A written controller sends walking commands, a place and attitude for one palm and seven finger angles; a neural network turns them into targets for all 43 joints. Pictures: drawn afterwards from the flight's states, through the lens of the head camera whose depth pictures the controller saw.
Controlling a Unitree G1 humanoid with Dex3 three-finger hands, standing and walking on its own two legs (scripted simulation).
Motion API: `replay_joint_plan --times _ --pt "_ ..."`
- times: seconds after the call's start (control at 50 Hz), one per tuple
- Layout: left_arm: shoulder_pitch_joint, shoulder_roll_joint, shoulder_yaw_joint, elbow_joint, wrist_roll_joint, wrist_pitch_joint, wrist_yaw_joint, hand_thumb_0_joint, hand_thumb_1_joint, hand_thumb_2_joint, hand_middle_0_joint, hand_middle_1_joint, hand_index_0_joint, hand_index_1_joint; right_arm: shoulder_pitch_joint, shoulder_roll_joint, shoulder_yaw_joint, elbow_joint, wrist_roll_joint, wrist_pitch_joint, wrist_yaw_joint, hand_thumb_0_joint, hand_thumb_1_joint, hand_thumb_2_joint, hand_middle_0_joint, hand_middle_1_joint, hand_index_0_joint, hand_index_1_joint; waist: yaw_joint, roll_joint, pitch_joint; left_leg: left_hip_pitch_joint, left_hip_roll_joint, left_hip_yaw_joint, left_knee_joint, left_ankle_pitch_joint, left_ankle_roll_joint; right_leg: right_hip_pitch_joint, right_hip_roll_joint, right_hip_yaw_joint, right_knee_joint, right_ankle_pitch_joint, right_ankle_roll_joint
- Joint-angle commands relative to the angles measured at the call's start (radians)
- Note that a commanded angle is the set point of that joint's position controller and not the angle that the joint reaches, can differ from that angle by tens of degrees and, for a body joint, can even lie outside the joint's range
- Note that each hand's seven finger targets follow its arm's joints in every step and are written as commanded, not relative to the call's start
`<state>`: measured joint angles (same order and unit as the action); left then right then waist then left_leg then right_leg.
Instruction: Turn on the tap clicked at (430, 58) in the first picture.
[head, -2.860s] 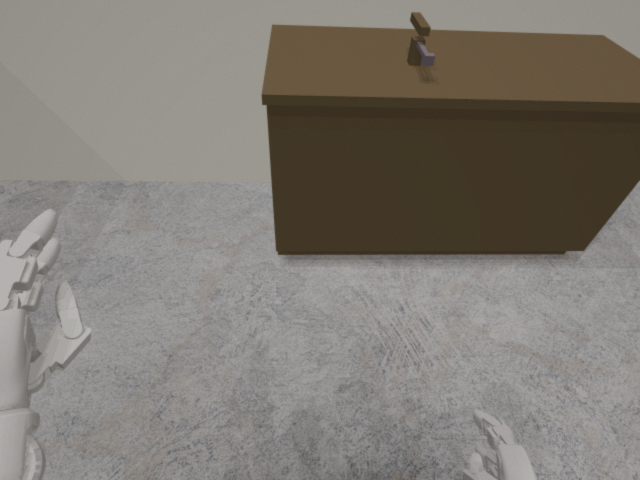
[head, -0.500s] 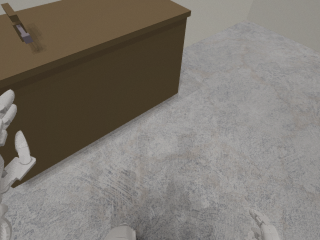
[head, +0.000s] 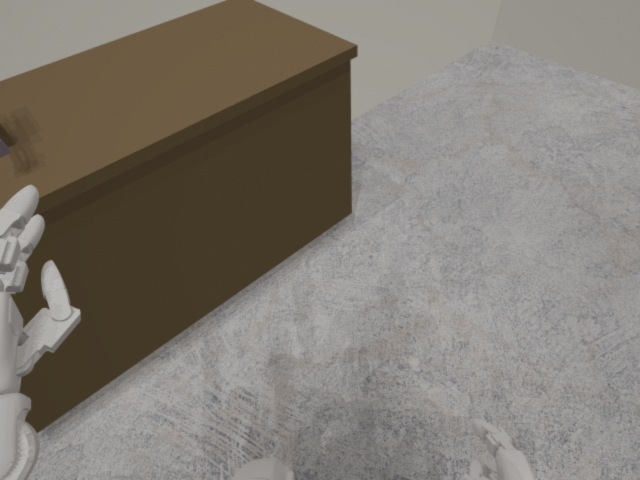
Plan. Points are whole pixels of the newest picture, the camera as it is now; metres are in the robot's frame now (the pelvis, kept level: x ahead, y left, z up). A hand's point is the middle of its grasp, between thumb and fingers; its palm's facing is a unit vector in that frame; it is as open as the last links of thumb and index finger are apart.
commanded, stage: turn to face it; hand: left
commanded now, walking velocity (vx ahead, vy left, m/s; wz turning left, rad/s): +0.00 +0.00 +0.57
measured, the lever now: out of the picture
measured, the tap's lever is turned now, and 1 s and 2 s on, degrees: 0 0 0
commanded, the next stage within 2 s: take the last steps up to it in 0.68 s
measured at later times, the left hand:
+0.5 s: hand out of the picture +0.21 +0.28 +0.20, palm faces +0.52 -0.76 -0.38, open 7.5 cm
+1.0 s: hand out of the picture +0.11 +0.28 +0.19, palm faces +0.69 -0.64 -0.34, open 7.5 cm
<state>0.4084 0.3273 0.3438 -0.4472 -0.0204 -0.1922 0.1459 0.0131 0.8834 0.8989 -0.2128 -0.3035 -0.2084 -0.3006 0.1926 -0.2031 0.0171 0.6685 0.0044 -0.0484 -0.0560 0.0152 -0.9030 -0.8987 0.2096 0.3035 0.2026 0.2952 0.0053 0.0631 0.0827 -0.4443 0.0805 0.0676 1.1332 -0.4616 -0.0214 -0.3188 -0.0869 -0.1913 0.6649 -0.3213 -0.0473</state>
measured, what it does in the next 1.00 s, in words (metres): steps on the spot, turning left: left foot, then right foot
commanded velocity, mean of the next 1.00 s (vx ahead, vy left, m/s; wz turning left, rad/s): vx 0.07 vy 0.01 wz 0.31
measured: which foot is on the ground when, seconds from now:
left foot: up 0.00-0.26, down 0.28-0.68, up 0.70-0.94, down 0.96-1.00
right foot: down 0.00-0.28, up 0.30-0.66, down 0.68-0.96, up 0.98-1.00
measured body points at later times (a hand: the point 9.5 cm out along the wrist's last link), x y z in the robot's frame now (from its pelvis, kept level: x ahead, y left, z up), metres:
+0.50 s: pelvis +0.04 +0.01 +0.01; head +0.06 +0.04 +0.46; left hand +0.17 +0.32 +0.22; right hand +0.26 -0.15 -0.06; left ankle +0.09 +0.11 -0.72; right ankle +0.05 -0.15 -0.66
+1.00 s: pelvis -0.01 -0.01 +0.00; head -0.01 +0.01 +0.45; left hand +0.07 +0.31 +0.21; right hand +0.23 -0.21 -0.06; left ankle -0.02 +0.08 -0.73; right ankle +0.04 -0.15 -0.71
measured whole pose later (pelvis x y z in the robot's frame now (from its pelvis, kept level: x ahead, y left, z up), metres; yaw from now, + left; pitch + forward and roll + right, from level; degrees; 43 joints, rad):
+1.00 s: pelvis -0.01 -0.01 +0.00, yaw +20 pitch -2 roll +0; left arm 0.47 0.38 0.36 -0.57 -0.04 -0.21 0.18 0.02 0.88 0.90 -0.21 -0.30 -0.21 -0.30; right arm 0.23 -0.24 -0.04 0.60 0.00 -0.06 -0.09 0.02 -0.91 -0.90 0.20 0.30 0.20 0.29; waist -0.01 -0.06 0.03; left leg -0.28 0.01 0.12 0.59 -0.27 0.04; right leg -0.31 -0.11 -0.09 0.74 -0.43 0.04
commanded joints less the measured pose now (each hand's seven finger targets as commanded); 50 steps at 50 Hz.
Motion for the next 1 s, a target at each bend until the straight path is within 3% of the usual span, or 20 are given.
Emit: replay_joint_plan --times 0.0,0.14,0.22,0.24,0.26,0.28,0.32,0.38,0.6,0.62,0.66,0.68,0.72,0.76,0.8,0.9,0.92,0.94,0.96,0.98 --pt "0.047 0.237 0.176 -0.252 0.005 -0.084 0.037 0.0 0.9 0.9 -0.2 -0.3 -0.2 -0.3 -0.104 -0.074 -0.045 -0.181 -0.004 -0.035 -0.009 0.0 -0.9 -0.9 0.2 0.3 0.2 0.3 -0.004 -0.209 -0.188 -0.209 0.01 -0.028 0.078 0.033 -0.023 0.328 -0.291 0.197 -0.238 0.772 -0.08" --pt "0.138 0.224 0.195 -0.354 -0.015 -0.079 0.069 0.0 0.9 0.9 -0.2 -0.3 -0.2 -0.3 -0.077 -0.061 -0.06 -0.265 -0.011 -0.02 -0.018 0.0 -0.9 -0.9 0.2 0.3 0.2 0.3 0.027 -0.219 -0.225 -0.012 -0.021 0.097 -0.393 0.106 -0.011 0.298 -0.283 0.096 -0.191 0.766 -0.066" --pt "0.092 0.208 0.16 -0.357 -0.022 -0.067 0.071 0.0 0.9 0.9 -0.2 -0.3 -0.2 -0.3 -0.015 -0.082 -0.082 -0.257 -0.003 -0.02 -0.028 0.0 -0.9 -0.9 0.2 0.3 0.2 0.3 -0.033 -0.144 -0.267 0.249 -0.049 0.1 -0.656 0.319 0.005 0.189 -0.239 0.033 0.032 0.658 0.017" --pt "0.055 0.219 0.158 -0.39 -0.027 -0.076 0.07 0.0 0.9 0.9 -0.2 -0.3 -0.2 -0.3 -0.02 -0.098 -0.084 -0.267 -0.003 -0.025 -0.029 0.0 -0.9 -0.9 0.2 0.3 0.2 0.3 -0.038 0.008 -0.292 0.367 0.064 -0.06 -0.701 0.578 0.074 0.059 -0.142 0.011 0.219 0.395 0.073" --pt "0.051 0.231 0.167 -0.396 -0.037 -0.09 0.062 0.0 0.9 0.9 -0.2 -0.3 -0.2 -0.3 -0.031 -0.126 -0.091 -0.272 -0.002 -0.041 -0.022 0.0 -0.9 -0.9 0.2 0.3 0.2 0.3 -0.008 0.254 -0.286 0.442 0.329 -0.438 -0.726 1.069 0.233 -0.153 0.003 0.061 0.43 -0.239 0.126" --pt "0.055 0.255 0.179 -0.346 -0.017 -0.097 0.046 0.0 0.9 0.9 -0.2 -0.3 -0.2 -0.3 -0.013 -0.113 -0.078 -0.251 -0.012 -0.054 -0.007 0.0 -0.9 -0.9 0.2 0.3 0.2 0.3 -0.013 0.242 -0.271 0.416 0.37 -0.536 -0.737 1.094 0.278 -0.205 0.023 0.172 0.537 -0.352 0.113" --pt "0.011 0.279 0.188 -0.41 0.0 -0.104 0.03 0.0 0.9 0.9 -0.2 -0.3 -0.2 -0.3 -0.035 -0.122 -0.096 -0.233 0.0 -0.07 0.01 0.0 -0.9 -0.9 0.2 0.3 0.2 0.3 -0.012 0.126 -0.274 0.41 0.319 -0.448 -0.702 0.903 0.259 -0.254 0.01 0.208 0.529 -0.281 0.114" --pt "0.079 0.211 0.145 -0.452 -0.023 -0.078 0.021 0.0 0.9 0.9 -0.2 -0.3 -0.2 -0.3 -0.04 -0.121 -0.087 -0.226 0.004 -0.081 0.027 0.0 -0.9 -0.9 0.2 0.3 0.2 0.3 -0.013 0.185 -0.252 0.266 0.196 -0.25 -0.744 0.662 0.181 -0.142 0.036 0.152 0.408 -0.146 0.12" --pt "-0.021 0.164 0.083 -0.28 -0.039 -0.011 0.016 0.0 0.9 0.9 -0.2 -0.3 -0.2 -0.3 -0.046 -0.107 -0.049 -0.204 0.003 -0.099 0.006 0.0 -0.9 -0.9 0.2 0.3 0.2 0.3 0.001 0.136 -0.208 0.172 0.125 -0.235 -0.781 0.284 0.123 0.176 0.11 0.089 -0.223 -0.053 0.101" --pt "-0.044 0.181 0.085 -0.293 -0.031 -0.008 0.017 0.0 0.9 0.9 -0.2 -0.3 -0.2 -0.3 -0.051 -0.101 -0.043 -0.209 0.006 -0.093 0.006 0.0 -0.9 -0.9 0.2 0.3 0.2 0.3 0.002 0.11 -0.207 0.146 0.088 -0.201 -0.734 0.226 0.094 0.218 0.076 0.11 -0.32 0.026 0.083" --pt "-0.096 0.244 0.099 -0.278 -0.018 0.0 0.03 0.0 0.9 0.9 -0.2 -0.3 -0.2 -0.3 -0.066 -0.064 -0.031 -0.22 0.002 -0.074 0.002 0.0 -0.9 -0.9 0.2 0.3 0.2 0.3 -0.015 -0.214 -0.174 0.004 -0.05 -0.061 -0.423 0.037 0.0 0.172 -0.238 0.443 -0.437 0.043 -0.044" --pt "-0.106 0.21 0.081 -0.24 -0.03 0.016 0.031 0.0 0.9 0.9 -0.2 -0.3 -0.2 -0.3 -0.079 -0.087 -0.04 -0.21 0.002 -0.08 -0.003 0.0 -0.9 -0.9 0.2 0.3 0.2 0.3 0.012 -0.29 -0.124 -0.02 -0.089 -0.063 -0.218 -0.001 -0.011 0.049 -0.302 0.488 -0.462 0.02 -0.088" --pt "-0.081 0.215 0.091 -0.25 -0.027 0.014 0.03 0.0 0.9 0.9 -0.2 -0.3 -0.2 -0.3 -0.097 -0.096 -0.046 -0.199 0.0 -0.073 -0.004 0.0 -0.9 -0.9 0.2 0.3 0.2 0.3 -0.006 -0.273 -0.113 -0.082 -0.068 -0.09 -0.043 0.015 -0.021 0.068 -0.293 0.4 -0.392 0.222 -0.107" --pt "-0.069 0.229 0.113 -0.285 -0.02 -0.024 0.034 0.0 0.9 0.9 -0.2 -0.3 -0.2 -0.3 -0.125 -0.074 -0.027 -0.2 -0.002 -0.073 -0.021 0.0 -0.9 -0.9 0.2 0.3 0.2 0.3 -0.002 -0.212 -0.119 -0.051 -0.043 -0.055 -0.146 0.004 -0.024 0.126 -0.253 0.233 -0.318 0.513 -0.091" --pt "-0.021 0.236 0.138 -0.282 -0.009 -0.042 0.039 0.0 0.9 0.9 -0.2 -0.3 -0.2 -0.3 -0.12 -0.068 -0.029 -0.209 -0.01 -0.064 -0.029 0.0 -0.9 -0.9 0.2 0.3 0.2 0.3 0.013 -0.211 -0.152 -0.016 -0.055 0.007 -0.296 0.029 -0.009 0.198 -0.227 0.198 -0.275 0.6 -0.07" --pt "0.0 0.205 0.13 -0.325 -0.019 -0.055 0.053 0.0 0.9 0.9 -0.2 -0.3 -0.2 -0.3 -0.045 -0.087 -0.062 -0.223 -0.006 -0.057 -0.03 0.0 -0.9 -0.9 0.2 0.3 0.2 0.3 -0.016 -0.145 -0.226 0.249 -0.071 0.074 -0.703 0.19 0.019 0.155 -0.168 0.188 -0.146 0.21 -0.01" --pt "0.009 0.191 0.118 -0.326 -0.024 -0.061 0.054 0.0 0.9 0.9 -0.2 -0.3 -0.2 -0.3 -0.033 -0.11 -0.074 -0.233 0.001 -0.062 -0.037 0.0 -0.9 -0.9 0.2 0.3 0.2 0.3 -0.021 0.003 -0.23 0.334 0.035 -0.063 -0.761 0.221 0.072 0.05 -0.091 0.146 0.0 0.087 0.033" --pt "-0.006 0.186 0.109 -0.356 -0.023 -0.073 0.055 0.0 0.9 0.9 -0.2 -0.3 -0.2 -0.3 -0.041 -0.14 -0.082 -0.243 0.008 -0.067 -0.032 0.0 -0.9 -0.9 0.2 0.3 0.2 0.3 -0.017 0.223 -0.222 0.441 0.222 -0.314 -0.782 0.447 0.167 -0.15 0.03 0.069 0.192 -0.154 0.087" --pt "-0.005 0.21 0.118 -0.307 -0.007 -0.086 0.049 0.0 0.9 0.9 -0.2 -0.3 -0.2 -0.3 -0.042 -0.122 -0.068 -0.217 -0.004 -0.072 -0.028 0.0 -0.9 -0.9 0.2 0.3 0.2 0.3 -0.024 0.286 -0.2 0.377 0.315 -0.504 -0.856 0.389 0.241 -0.231 0.047 0.119 0.38 -0.323 0.078" --pt "-0.022 0.22 0.125 -0.286 0.005 -0.088 0.042 0.0 0.9 0.9 -0.2 -0.3 -0.2 -0.3 -0.046 -0.121 -0.069 -0.2 -0.008 -0.078 -0.021 0.0 -0.9 -0.9 0.2 0.3 0.2 0.3 -0.029 0.213 -0.154 0.32 0.324 -0.535 -0.871 0.3 0.274 -0.274 0.015 0.178 0.447 -0.268 0.071"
